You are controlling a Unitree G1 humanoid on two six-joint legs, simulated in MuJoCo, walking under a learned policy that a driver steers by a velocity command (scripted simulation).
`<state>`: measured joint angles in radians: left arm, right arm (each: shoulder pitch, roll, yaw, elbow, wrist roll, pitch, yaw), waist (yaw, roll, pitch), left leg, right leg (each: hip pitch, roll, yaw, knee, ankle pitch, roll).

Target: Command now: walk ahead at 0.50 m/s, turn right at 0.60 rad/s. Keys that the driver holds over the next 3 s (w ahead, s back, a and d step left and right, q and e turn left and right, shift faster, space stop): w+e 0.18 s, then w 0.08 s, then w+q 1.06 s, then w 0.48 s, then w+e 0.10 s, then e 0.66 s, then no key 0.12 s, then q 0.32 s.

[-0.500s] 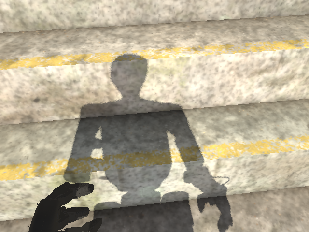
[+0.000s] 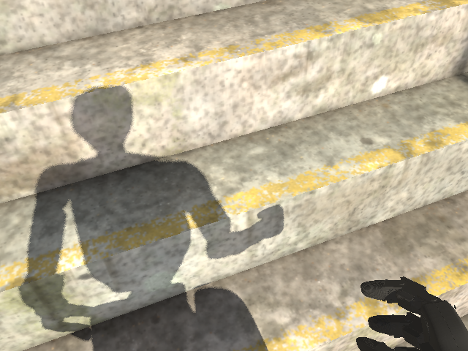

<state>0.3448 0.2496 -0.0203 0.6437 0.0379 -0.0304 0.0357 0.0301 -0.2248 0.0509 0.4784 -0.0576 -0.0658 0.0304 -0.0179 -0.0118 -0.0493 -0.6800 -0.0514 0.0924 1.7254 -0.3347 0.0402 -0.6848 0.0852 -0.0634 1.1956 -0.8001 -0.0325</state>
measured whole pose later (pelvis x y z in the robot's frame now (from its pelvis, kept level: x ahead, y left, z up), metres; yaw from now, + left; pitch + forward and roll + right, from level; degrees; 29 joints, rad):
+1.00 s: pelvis +0.00 -0.10 -0.13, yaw +10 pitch +2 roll +3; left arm 0.07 0.17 -0.07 0.56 0.01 -0.13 -0.04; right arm 0.48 -0.18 -0.01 0.84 -0.04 0.02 0.01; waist -0.04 -0.08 -0.10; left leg -0.37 -0.11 0.06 0.78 -0.45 0.12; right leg -0.93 -0.05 0.08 1.91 -0.19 0.02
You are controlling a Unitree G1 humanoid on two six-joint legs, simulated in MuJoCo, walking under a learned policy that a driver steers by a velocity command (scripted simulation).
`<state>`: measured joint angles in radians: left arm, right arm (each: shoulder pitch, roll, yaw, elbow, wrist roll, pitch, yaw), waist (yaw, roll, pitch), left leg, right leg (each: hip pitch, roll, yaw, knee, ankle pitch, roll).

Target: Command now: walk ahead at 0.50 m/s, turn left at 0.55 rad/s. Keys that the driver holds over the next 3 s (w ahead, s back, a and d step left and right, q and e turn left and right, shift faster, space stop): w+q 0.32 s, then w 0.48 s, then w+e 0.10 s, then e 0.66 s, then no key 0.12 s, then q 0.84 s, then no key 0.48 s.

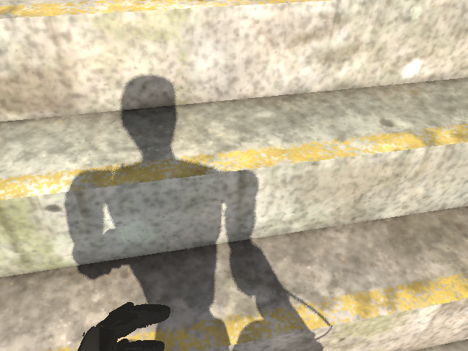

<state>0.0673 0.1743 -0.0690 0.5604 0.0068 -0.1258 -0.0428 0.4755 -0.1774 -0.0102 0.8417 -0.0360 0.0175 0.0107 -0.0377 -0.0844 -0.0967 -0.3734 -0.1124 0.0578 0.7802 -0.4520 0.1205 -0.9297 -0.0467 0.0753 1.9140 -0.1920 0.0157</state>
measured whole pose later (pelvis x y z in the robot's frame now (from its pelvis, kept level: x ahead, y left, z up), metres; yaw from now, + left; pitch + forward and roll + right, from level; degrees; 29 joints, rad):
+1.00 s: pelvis +0.34 +0.10 +0.31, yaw +14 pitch +4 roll +1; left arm 0.51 0.10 0.01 1.17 -0.01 -0.07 -0.01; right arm -0.11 -0.10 0.08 0.63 -0.05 -0.04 0.03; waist 0.05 0.01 -0.03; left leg -0.96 0.15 0.17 1.44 -0.58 0.07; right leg -0.28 -0.18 0.07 0.81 -0.01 -0.03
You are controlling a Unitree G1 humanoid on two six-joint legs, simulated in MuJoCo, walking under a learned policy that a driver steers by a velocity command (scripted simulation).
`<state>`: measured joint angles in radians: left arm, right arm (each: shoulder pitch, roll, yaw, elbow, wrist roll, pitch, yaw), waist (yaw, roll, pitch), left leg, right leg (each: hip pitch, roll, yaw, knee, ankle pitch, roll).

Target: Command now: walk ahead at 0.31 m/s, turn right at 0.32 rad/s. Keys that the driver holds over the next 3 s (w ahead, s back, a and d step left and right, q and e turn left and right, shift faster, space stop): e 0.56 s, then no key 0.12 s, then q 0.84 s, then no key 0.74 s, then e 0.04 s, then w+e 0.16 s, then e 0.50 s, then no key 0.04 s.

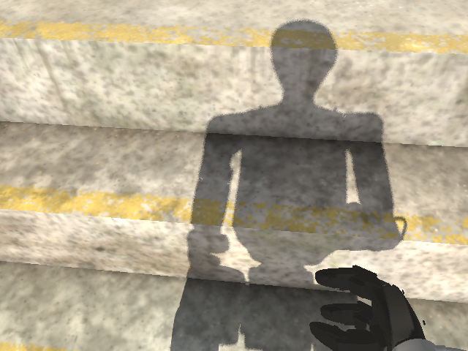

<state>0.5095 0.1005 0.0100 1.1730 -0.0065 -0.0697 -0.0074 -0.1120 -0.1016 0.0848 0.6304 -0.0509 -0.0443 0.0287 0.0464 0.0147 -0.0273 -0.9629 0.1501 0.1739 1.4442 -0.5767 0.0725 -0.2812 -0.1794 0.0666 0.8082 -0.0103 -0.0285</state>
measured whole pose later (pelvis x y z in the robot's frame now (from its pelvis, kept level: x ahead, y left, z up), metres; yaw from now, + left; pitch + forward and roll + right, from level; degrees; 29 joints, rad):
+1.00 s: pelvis +0.22 -0.07 +0.18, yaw -15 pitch +9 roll +0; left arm 0.20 0.25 0.04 0.90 0.03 0.04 0.06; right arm -0.03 -0.18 0.07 0.62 0.00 -0.04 0.02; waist 0.03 0.03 0.00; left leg -0.81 0.00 0.01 1.78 -0.65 -0.05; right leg -0.20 -0.10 -0.07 0.29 -0.11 -0.01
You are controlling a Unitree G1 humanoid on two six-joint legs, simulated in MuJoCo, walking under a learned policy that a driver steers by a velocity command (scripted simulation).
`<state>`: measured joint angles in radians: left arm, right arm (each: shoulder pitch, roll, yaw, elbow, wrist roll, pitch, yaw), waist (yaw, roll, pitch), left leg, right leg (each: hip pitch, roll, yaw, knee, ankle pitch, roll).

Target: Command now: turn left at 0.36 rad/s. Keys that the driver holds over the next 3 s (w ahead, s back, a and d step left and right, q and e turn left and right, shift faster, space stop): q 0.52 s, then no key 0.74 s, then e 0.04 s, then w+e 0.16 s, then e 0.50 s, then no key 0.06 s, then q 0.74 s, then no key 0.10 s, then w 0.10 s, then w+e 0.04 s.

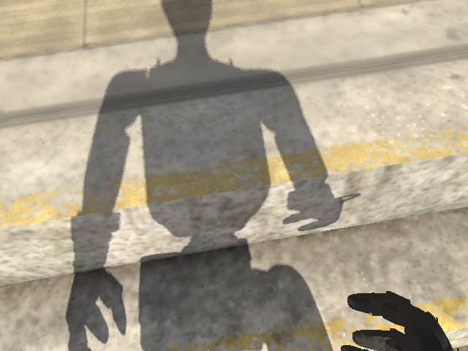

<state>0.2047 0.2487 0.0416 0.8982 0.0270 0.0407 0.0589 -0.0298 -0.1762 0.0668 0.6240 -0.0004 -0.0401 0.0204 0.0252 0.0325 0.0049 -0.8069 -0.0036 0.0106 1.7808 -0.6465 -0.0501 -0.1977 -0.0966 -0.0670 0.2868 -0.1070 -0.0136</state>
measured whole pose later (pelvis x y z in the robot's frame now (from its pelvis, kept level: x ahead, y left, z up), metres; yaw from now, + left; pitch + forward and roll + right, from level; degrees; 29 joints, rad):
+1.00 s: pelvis -0.09 -0.03 -0.05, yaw +15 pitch +4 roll -4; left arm 0.01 0.19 0.02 0.71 -0.01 0.03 0.02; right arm 0.26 -0.22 0.00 0.58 -0.01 0.01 -0.06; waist -0.11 0.03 -0.02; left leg -1.06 -0.10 -0.14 1.93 -0.86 -0.10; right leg -0.25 0.06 -0.08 0.60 -0.45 -0.01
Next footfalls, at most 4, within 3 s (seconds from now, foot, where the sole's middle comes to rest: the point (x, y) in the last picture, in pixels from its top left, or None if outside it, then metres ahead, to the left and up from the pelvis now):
0.10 left None -0.12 0.14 -0.80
0.30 right None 0.03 -0.10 -0.58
0.58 left None -0.04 0.10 -0.59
0.90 right None -0.08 -0.15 -0.80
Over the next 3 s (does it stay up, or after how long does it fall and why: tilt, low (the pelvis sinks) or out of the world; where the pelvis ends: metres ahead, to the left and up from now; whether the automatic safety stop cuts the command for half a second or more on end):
stays up -0.19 0.00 -0.05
